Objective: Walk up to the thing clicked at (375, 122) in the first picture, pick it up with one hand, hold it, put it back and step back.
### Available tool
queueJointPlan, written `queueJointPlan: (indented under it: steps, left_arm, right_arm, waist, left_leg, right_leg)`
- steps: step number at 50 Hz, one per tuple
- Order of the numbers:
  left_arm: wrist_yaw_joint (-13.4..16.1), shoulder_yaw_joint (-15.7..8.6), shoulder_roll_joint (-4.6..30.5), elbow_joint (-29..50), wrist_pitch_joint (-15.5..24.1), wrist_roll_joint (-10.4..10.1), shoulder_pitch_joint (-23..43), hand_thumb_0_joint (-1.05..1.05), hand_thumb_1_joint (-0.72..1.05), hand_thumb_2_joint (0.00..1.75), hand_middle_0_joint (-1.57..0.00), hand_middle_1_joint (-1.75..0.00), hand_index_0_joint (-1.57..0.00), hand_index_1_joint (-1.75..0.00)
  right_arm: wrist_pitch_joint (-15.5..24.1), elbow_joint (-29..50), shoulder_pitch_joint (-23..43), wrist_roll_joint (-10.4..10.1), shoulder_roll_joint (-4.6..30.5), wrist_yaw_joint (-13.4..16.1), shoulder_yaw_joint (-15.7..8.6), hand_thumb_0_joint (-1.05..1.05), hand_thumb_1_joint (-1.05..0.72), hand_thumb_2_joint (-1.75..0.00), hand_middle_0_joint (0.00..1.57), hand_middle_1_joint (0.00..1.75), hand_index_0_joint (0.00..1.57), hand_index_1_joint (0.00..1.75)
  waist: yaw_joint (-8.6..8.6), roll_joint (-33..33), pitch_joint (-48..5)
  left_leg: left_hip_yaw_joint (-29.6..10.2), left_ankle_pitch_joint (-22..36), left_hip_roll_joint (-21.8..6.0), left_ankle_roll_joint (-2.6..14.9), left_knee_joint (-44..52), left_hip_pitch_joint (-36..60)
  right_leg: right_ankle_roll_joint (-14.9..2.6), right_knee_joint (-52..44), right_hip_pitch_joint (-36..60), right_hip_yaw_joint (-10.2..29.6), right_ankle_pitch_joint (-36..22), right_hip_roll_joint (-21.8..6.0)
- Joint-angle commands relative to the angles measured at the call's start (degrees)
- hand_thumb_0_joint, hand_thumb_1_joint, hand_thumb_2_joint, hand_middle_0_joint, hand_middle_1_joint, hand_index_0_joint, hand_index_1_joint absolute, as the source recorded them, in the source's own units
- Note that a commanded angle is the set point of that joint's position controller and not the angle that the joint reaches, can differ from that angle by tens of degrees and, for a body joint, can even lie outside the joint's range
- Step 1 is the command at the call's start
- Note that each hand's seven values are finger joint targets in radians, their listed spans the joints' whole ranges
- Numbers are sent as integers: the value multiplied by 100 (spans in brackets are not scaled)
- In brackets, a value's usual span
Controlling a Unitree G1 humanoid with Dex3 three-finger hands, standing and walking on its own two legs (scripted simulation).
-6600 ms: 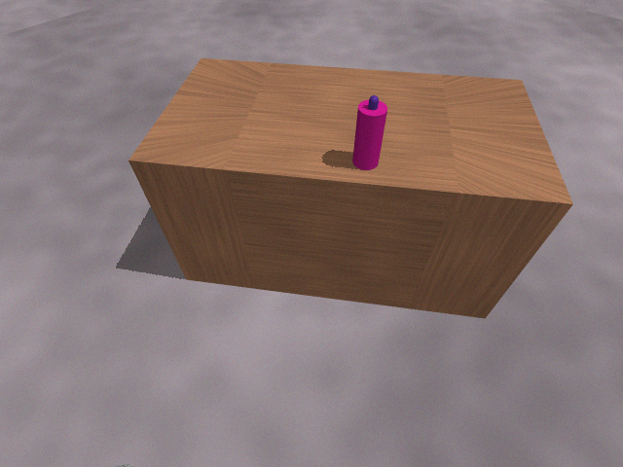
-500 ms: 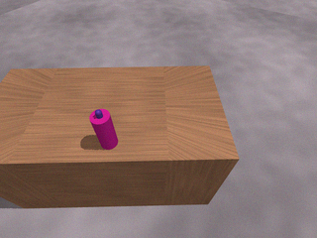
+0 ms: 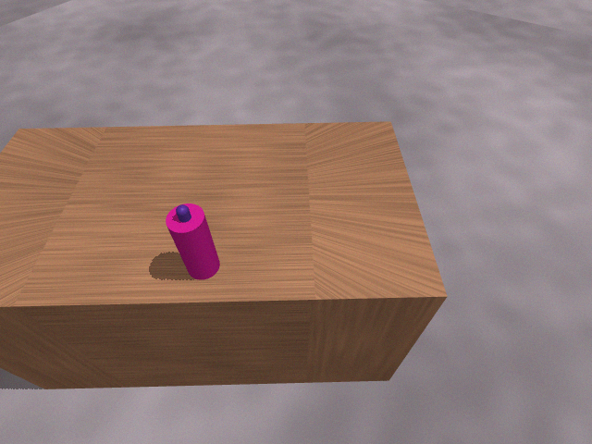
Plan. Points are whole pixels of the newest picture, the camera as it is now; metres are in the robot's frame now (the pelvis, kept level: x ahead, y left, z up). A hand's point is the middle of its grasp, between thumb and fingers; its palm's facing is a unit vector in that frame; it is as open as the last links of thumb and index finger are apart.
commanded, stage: stand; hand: left
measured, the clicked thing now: (193, 239) +0.47 +0.21 -0.09
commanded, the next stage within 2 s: rise first in 0.56 s
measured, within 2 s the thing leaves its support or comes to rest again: neither
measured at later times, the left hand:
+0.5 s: hand out of the picture +0.07 +0.25 -0.16, palm faces -0.03 -0.94 -0.35, open 7.4 cm
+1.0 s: hand (135, 415) +0.17 +0.25 -0.11, palm faces +0.18 -0.93 -0.32, open 13.1 cm
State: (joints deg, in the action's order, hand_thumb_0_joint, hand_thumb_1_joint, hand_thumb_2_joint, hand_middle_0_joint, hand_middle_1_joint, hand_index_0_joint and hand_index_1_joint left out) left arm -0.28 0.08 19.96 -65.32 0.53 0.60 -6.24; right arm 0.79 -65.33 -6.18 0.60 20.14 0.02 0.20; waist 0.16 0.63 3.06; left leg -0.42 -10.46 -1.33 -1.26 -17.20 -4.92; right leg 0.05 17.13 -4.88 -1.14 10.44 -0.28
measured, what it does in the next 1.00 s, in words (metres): stands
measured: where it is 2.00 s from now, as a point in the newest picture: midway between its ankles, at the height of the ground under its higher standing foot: outside the picture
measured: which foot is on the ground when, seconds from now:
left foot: down 0.00-1.00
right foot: down 0.00-1.00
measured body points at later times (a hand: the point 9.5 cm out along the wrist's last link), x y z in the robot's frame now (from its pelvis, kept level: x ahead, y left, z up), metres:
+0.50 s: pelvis +0.00 +0.00 +0.00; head +0.01 +0.00 +0.45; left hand +0.07 +0.30 -0.13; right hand +0.07 -0.30 -0.14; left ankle -0.01 +0.13 -0.75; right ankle -0.01 -0.12 -0.75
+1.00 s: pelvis -0.01 +0.01 -0.01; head +0.01 +0.00 +0.44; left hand +0.16 +0.30 -0.09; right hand +0.15 -0.28 -0.11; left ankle -0.01 +0.13 -0.75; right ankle -0.01 -0.12 -0.75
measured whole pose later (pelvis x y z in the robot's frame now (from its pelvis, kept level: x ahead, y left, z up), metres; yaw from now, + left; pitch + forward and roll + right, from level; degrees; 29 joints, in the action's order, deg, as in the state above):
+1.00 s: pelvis -0.01 +0.01 -0.01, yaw -1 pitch +2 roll +0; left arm 3.2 -7.1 16.1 -42.4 3.4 -2.4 -7.2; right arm 4.3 -47.0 -6.1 -3.0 15.4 3.5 -6.7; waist -0.3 0.8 -0.3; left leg 0.1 -13.6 -1.0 -0.6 -25.6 -14.4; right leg 0.5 25.1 -14.4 -0.5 13.1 -0.7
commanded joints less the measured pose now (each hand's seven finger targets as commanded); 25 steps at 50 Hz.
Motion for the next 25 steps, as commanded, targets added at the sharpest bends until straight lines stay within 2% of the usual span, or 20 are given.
queueJointPlan:
  steps: [1,4,9,18,21,25]
  left_arm:
    - [85,-246,1252,346,130,-32,185,0,90,90,-20,-30,-20,-30]
    - [86,-249,1253,359,123,-30,180,0,90,90,-20,-30,-20,-30]
    - [87,-237,1260,361,142,-30,166,0,90,90,-20,-30,-20,-30]
    - [88,-240,1242,364,132,-28,193,0,90,90,-20,-30,-20,-30]
    - [88,-240,1239,366,136,-13,133,0,90,90,-20,-30,-20,-30]
    - [85,-235,1233,383,155,-28,158,0,90,90,-20,-30,-20,-30]
  right_arm:
    - [96,338,178,-18,1202,58,-185,0,-90,-90,20,30,20,30]
    - [101,355,173,-12,1216,61,-195,0,-90,-90,20,30,20,30]
    - [94,352,160,-15,1201,55,-190,0,-90,-90,20,30,20,30]
    - [86,365,196,-18,1208,55,-200,0,-90,-90,20,30,20,30]
    - [87,384,200,-9,1243,51,-211,0,-90,-90,20,30,20,30]
    - [101,381,140,-15,1232,53,-196,0,-90,-90,20,30,20,30]
  waist:
    - [-27,-65,-488]
    - [-22,-85,-422]
    - [-20,-77,-428]
    - [-24,-69,-468]
    - [-33,-37,-498]
    - [-28,9,-559]
  left_leg:
    - [-421,1133,-631,203,191,65]
    - [-432,949,-632,182,241,36]
    - [-448,1043,-649,201,206,46]
    - [-440,901,-638,197,211,52]
    - [-423,855,-636,225,200,66]
    - [-418,1208,-659,226,135,113]
  right_leg:
    - [-140,-198,77,551,-1129,-777]
    - [-133,-212,-24,534,-876,-743]
    - [-133,-225,16,559,-1024,-769]
    - [-135,-243,17,552,-861,-758]
    - [-133,-256,40,542,-881,-760]
    - [-137,-209,135,563,-1281,-806]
